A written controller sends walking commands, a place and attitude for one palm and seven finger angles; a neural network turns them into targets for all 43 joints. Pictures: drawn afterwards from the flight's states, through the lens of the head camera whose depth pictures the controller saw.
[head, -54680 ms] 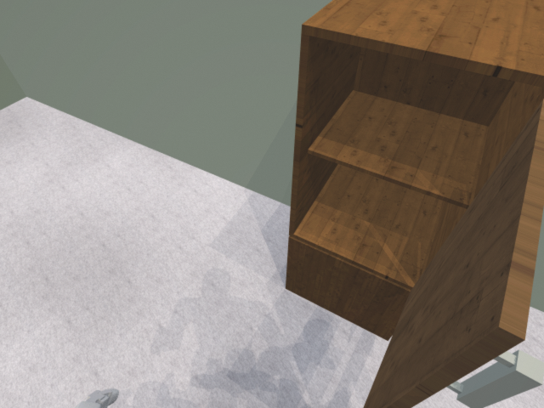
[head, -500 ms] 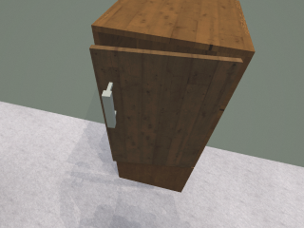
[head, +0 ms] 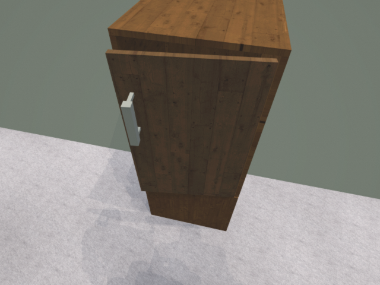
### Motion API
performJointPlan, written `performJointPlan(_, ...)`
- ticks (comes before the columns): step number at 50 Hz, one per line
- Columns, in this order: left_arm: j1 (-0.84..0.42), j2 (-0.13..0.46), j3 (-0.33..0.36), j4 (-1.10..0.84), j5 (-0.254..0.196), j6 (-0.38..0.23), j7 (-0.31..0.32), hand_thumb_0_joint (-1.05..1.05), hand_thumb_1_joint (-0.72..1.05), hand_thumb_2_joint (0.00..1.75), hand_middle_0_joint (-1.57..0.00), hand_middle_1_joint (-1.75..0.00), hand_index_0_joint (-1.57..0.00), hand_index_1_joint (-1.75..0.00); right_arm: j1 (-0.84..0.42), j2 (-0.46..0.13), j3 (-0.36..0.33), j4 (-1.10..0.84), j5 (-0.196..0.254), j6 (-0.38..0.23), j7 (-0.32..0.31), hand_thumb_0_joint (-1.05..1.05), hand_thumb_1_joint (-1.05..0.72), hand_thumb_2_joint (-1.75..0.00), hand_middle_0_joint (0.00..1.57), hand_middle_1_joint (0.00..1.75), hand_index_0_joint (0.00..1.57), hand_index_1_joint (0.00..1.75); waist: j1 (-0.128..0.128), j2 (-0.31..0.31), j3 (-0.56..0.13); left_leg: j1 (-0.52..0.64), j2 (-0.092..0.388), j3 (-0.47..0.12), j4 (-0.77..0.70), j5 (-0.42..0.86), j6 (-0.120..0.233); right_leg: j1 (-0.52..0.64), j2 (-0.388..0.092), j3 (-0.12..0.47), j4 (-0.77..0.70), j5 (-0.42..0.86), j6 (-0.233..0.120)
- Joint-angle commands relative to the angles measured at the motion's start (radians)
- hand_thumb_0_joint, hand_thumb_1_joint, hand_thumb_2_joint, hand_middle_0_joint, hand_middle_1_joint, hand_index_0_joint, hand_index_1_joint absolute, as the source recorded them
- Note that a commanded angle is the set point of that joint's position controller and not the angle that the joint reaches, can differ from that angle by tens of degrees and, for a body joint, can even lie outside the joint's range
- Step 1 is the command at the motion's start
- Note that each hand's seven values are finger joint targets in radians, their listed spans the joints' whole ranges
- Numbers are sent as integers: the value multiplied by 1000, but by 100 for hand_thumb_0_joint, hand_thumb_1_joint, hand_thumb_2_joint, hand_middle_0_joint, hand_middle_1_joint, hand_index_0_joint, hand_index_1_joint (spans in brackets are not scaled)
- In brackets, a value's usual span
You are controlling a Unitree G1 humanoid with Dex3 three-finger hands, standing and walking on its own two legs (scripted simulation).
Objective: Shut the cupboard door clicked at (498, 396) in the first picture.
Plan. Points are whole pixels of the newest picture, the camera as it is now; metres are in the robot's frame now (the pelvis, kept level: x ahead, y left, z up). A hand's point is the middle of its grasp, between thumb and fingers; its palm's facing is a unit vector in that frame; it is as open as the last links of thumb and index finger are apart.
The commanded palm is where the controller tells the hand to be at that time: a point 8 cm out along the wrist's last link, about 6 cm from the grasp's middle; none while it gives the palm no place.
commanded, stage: come to a stop and stand still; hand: left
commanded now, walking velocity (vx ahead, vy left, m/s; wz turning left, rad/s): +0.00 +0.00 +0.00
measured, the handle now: (133, 119) +0.50 +0.19 +0.06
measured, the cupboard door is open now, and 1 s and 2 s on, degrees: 9 9 9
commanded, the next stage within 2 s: look again from close up in 0.32 s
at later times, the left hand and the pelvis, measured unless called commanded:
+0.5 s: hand out of the picture -0.06 +0.15 -0.17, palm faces +0.03 -0.99 -0.16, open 7.4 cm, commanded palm none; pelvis -0.02 +0.00 +0.01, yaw +0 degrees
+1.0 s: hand out of the picture -0.01 +0.21 -0.16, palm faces +0.04 -0.97 -0.22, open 7.3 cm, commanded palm none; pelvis -0.02 +0.03 +0.01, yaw -1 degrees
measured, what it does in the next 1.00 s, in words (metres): stands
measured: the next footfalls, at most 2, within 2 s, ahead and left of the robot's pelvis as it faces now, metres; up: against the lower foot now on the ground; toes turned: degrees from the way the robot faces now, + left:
none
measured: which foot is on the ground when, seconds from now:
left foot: down 0.00-1.00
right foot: down 0.00-1.00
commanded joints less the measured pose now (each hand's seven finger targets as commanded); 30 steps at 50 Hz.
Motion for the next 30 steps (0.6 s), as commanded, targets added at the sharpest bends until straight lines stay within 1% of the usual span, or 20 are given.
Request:
performJointPlan(1,60,67,7,-26,-17,-17,-7,0,90,90,-20,-30,-20,-30,76,-63,12,-16,-7,-46,-17,0,-90,-90,20,30,20,30,24,112,45,-13,126,-175,-319,68,54,12,-87,149,-123,-52,9)
performJointPlan(2,59,63,7,-9,-16,-19,-6,0,90,90,-20,-30,-20,-30,41,-75,15,-14,-8,-47,-18,0,-90,-90,20,30,20,30,36,141,35,-88,136,-187,-337,42,61,93,-83,127,-114,1,19)
performJointPlan(3,47,71,4,13,-12,-19,-4,0,90,90,-20,-30,-20,-30,20,-58,21,-4,-4,-51,-16,0,-90,-90,20,30,20,30,39,173,42,-114,121,-175,-354,52,54,141,-94,115,-98,42,21)
performJointPlan(4,64,72,1,25,-12,-22,-5,0,90,90,-20,-30,-20,-30,20,-53,24,-6,-1,-53,-17,0,-90,-90,20,30,20,30,43,155,35,-114,111,-156,-353,42,49,166,-97,120,-108,54,19)
performJointPlan(5,75,71,-2,38,-11,-23,-7,0,90,90,-20,-30,-20,-30,33,-53,24,-2,0,-53,-18,0,-90,-90,20,30,20,30,40,114,40,-120,101,-146,-356,-3,43,173,-98,124,-124,47,19)
performJointPlan(6,82,69,-4,48,-11,-26,-7,0,90,90,-20,-30,-20,-30,49,-48,23,7,1,-53,-19,0,-90,-90,20,30,20,30,41,81,42,-113,93,-141,-356,-12,40,180,-102,126,-142,51,17)
performJointPlan(8,90,64,-7,62,-11,-27,-7,0,90,90,-20,-30,-20,-30,76,-52,24,16,1,-49,-18,0,-90,-90,20,30,20,30,30,23,46,-106,78,-130,-357,-63,34,168,-109,133,-169,4,17)
performJointPlan(10,92,63,-9,71,-10,-28,-6,0,90,90,-20,-30,-20,-30,98,-47,24,27,1,-44,-16,0,-90,-90,20,30,20,30,20,-23,62,-85,61,-114,-341,-71,31,126,-116,145,-200,-65,17)
performJointPlan(11,93,64,-10,74,-10,-29,-4,0,90,90,-20,-30,-20,-30,109,-39,25,32,2,-42,-16,0,-90,-90,20,30,20,30,16,-47,70,-69,61,-104,-338,-57,31,109,-118,143,-212,-79,17)
performJointPlan(14,106,55,-11,82,-9,-32,-1,0,90,90,-20,-30,-20,-30,142,-27,29,46,0,-38,-14,0,-90,-90,20,30,20,30,5,-68,82,-51,41,-84,-312,-53,28,60,-126,160,-240,-156,17)
performJointPlan(20,140,43,-10,96,-9,-35,3,0,90,90,-20,-30,-20,-30,173,-6,35,57,-1,-35,-13,0,-90,-90,20,30,20,30,0,-48,105,-49,27,-66,-287,-55,27,2,-130,171,-257,-217,13)
performJointPlan(21,71,221,-31,3,8,-45,12,0,90,90,-20,-30,-20,-30,50,-144,3,-73,-23,-26,7,0,-90,-90,20,30,20,30,-45,-94,210,-108,-26,-96,-208,153,28,-58,-91,140,-131,-2,-3)
performJointPlan(22,135,108,-25,24,-3,-41,12,0,90,90,-20,-30,-20,-30,33,-94,-1,-67,-8,-52,-3,0,-90,-90,20,30,20,30,17,-101,10,-57,44,-63,-144,39,24,5,-152,152,-141,-147,4)
performJointPlan(23,140,82,-24,34,3,-40,17,0,90,90,-20,-30,-20,-30,56,-57,0,-54,-10,-50,-7,0,-90,-90,20,30,20,30,-5,-84,-48,-37,8,-47,-97,25,22,12,-173,205,-174,-172,-9)
performJointPlan(24,131,104,-24,14,1,-37,17,0,90,90,-20,-30,-20,-30,106,-45,4,-46,-5,-40,-8,0,-90,-90,20,30,20,30,-23,-57,-108,-2,-15,-30,-44,-1,19,6,-198,231,-208,-245,-18)
performJointPlan(25,118,112,-15,-2,2,-31,19,0,90,90,-20,-30,-20,-30,128,-32,0,-43,-3,-30,-8,0,-90,-90,20,30,20,30,-32,-66,-100,3,-32,-13,5,-26,16,-42,-216,260,-250,-318,-22)
performJointPlan(26,101,123,-13,-12,1,-30,22,0,90,90,-20,-30,-20,-30,144,-22,5,-44,-7,-21,-5,0,-90,-90,20,30,20,30,-38,-107,-74,-1,-37,2,33,-40,18,-62,-231,288,-284,-377,-31)
performJointPlan(27,81,122,-4,-20,1,-28,24,0,90,90,-20,-30,-20,-30,161,-20,1,-41,-8,-20,-5,0,-90,-90,20,30,20,30,-47,-111,-47,7,-32,9,50,-24,19,-112,-241,289,-297,-390,-36)
performJointPlan(28,61,119,2,-28,1,-24,26,0,90,90,-20,-30,-20,-30,177,-18,-1,-40,-8,-20,-7,0,-90,-90,20,30,20,30,-56,-114,-13,14,-26,8,47,-13,21,-159,-239,274,-296,-387,-37)
performJointPlan(30,53,111,4,-31,1,-20,25,0,90,90,-20,-30,-20,-30,180,-21,1,-42,-5,-24,-8,0,-90,-90,20,30,20,30,-51,-55,67,-11,-10,-22,-22,-12,26,-203,-203,234,-255,-356,-26)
